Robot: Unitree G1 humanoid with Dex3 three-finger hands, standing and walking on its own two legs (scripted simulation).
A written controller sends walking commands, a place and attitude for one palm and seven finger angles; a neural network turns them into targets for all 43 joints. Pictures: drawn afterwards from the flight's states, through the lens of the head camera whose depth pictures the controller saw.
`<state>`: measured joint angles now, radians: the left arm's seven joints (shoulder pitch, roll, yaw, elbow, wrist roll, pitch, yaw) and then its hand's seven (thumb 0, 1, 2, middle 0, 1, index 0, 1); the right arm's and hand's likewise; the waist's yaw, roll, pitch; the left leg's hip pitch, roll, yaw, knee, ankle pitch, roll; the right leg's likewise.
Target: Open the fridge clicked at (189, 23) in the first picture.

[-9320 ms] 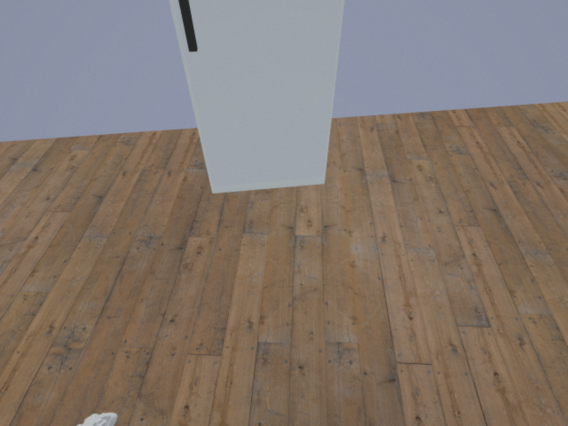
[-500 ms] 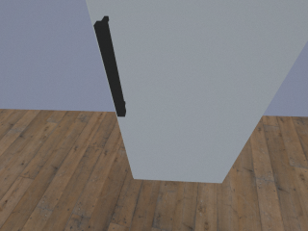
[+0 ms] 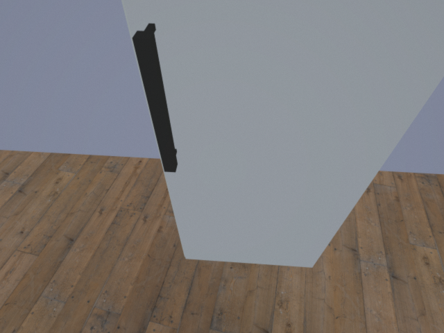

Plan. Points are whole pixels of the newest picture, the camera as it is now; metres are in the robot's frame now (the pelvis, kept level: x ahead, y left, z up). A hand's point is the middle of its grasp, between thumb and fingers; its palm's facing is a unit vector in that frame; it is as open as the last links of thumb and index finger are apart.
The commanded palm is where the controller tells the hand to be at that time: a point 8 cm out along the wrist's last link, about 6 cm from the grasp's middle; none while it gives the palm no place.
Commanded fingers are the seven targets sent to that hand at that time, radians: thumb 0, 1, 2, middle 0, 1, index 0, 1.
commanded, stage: come to a stop and stand still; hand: left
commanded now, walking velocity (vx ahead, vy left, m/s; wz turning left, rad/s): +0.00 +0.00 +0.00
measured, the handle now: (162, 109) +0.49 +0.15 +0.15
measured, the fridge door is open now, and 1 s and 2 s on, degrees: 0 0 0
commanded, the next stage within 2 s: look again from close up in 0.06 s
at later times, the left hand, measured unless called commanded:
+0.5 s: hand out of the picture +0.02 +0.18 -0.17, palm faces +0.01 -0.97 -0.22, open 7.4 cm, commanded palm none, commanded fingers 0.00 0.90 0.90 -0.20 -0.30 -0.20 -0.30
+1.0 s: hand out of the picture +0.07 +0.17 -0.15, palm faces +0.15 -0.97 -0.21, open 7.4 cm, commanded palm +0.11 +0.22 -0.06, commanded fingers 0.00 0.81 0.86 -0.21 -0.36 -0.21 -0.36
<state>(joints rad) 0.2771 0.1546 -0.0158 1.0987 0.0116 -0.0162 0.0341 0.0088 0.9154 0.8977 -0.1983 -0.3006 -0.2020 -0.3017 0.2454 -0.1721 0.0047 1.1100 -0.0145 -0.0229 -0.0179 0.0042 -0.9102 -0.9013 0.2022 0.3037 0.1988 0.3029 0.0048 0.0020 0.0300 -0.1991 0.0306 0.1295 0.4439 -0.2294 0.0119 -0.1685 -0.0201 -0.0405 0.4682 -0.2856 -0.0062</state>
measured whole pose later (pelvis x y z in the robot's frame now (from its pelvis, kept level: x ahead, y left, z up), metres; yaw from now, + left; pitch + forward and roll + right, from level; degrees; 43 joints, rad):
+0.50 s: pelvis +0.01 -0.01 +0.00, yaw +0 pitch -1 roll +1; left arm 0.26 0.18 -0.01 1.10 0.01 -0.02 0.03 0.01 0.91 0.90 -0.20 -0.30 -0.20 -0.30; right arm 0.23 -0.17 0.01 1.13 -0.02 -0.02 -0.02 0.00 -0.91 -0.90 0.20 0.30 0.20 0.30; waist 0.01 0.00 0.04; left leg -0.18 0.04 0.13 0.41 -0.23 0.00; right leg -0.15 -0.01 -0.04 0.44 -0.28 -0.02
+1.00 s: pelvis +0.01 -0.02 +0.00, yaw +0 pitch -1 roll +0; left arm 0.35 0.17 0.03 0.74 -0.06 0.06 0.04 0.01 0.91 0.90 -0.20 -0.30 -0.20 -0.30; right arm 0.26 -0.19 0.01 1.03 0.01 -0.06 -0.04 0.01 -0.91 -0.90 0.20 0.30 0.20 0.30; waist 0.01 0.01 0.05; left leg -0.19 0.05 0.11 0.44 -0.24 -0.01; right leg -0.15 0.00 -0.06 0.45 -0.29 -0.03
